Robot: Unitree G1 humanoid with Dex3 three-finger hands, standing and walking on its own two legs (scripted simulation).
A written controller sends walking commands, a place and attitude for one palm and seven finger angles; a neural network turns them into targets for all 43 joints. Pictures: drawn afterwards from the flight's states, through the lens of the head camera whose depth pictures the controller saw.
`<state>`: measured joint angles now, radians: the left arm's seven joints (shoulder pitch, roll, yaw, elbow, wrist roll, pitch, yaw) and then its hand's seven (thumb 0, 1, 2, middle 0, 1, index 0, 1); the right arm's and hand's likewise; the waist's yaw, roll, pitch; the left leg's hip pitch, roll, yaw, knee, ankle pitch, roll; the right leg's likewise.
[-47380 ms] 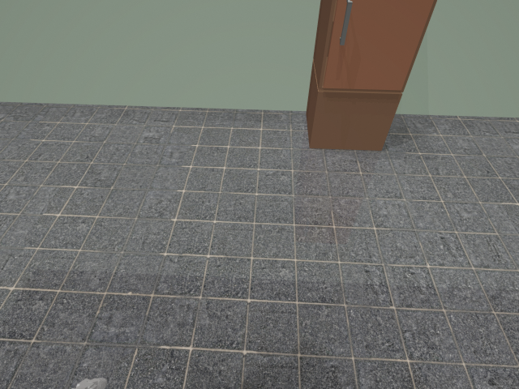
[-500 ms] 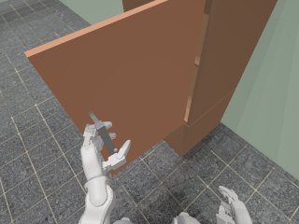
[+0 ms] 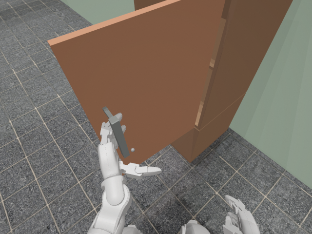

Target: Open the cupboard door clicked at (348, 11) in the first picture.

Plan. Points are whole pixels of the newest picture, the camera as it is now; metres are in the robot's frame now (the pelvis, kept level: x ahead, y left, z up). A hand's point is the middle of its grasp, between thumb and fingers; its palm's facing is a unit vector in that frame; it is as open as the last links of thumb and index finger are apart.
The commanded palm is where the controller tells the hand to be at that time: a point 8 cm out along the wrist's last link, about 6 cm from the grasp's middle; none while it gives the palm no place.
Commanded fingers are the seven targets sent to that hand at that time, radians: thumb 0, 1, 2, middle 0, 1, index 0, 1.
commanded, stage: slide the hand sideways off the handle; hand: left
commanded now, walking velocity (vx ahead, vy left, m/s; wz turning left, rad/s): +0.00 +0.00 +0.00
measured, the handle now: (116, 134) +0.36 +0.13 +0.04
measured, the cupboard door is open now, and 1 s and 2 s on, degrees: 85 86 86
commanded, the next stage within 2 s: draw the hand back to the body in 1.28 s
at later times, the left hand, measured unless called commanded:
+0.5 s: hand (124, 160) +0.28 +0.09 +0.05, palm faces -0.12 -0.99 +0.01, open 16.3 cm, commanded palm +0.25 +0.16 +0.04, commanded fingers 0.00 -0.50 0.30 -0.15 -0.30 -0.15 -0.30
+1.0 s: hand (102, 180) +0.24 +0.14 +0.04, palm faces -0.07 -1.00 -0.03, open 16.3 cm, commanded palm +0.21 +0.20 +0.04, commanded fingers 0.00 -0.50 0.30 -0.15 -0.30 -0.15 -0.30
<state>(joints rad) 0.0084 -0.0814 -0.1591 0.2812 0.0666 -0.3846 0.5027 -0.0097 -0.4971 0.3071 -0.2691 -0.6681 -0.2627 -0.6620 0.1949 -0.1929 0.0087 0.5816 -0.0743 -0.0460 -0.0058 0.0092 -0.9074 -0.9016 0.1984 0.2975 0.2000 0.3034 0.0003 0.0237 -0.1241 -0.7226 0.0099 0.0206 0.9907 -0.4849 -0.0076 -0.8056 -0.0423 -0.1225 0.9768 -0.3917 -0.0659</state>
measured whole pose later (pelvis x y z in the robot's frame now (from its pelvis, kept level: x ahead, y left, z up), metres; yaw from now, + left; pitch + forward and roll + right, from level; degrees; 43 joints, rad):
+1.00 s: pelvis +0.03 +0.02 -0.02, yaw +0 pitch +16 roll -1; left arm 0.50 0.14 -0.07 -0.22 -0.12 -0.33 -0.11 -0.01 -0.50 0.30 -0.15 -0.30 -0.15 -0.30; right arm 0.25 -0.22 0.02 0.40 0.00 -0.10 -0.02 0.01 -0.91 -0.90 0.20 0.30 0.20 0.30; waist 0.01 0.04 -0.14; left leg -0.80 0.01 0.02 1.12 -0.60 0.02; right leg -0.88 -0.05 -0.12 1.08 -0.48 -0.03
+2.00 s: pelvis +0.03 +0.03 +0.03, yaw +0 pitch +5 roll -2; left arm 0.59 0.31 0.17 -0.37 -0.13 -0.10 -0.03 -0.01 -0.37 0.36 -0.16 -0.30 -0.16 -0.30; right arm 0.26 -0.23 0.04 0.50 0.02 -0.17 -0.10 0.01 -0.91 -0.90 0.20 0.30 0.20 0.30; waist 0.03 0.05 -0.10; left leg -0.46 0.02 0.01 0.85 -0.48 0.02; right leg -0.51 -0.02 -0.13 0.79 -0.36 -0.03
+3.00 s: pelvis +0.04 +0.02 +0.07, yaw -2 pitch -5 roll -1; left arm 0.47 0.33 0.32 -0.39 -0.05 -0.09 0.11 0.02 0.88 0.90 -0.21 -0.30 -0.21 -0.30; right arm 0.20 -0.23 0.02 0.65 -0.01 -0.13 -0.07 0.01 -0.91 -0.90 0.20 0.30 0.20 0.30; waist 0.07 0.07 0.03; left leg -0.02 0.02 0.05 0.39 -0.29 0.01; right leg -0.10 0.01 -0.09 0.37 -0.19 -0.03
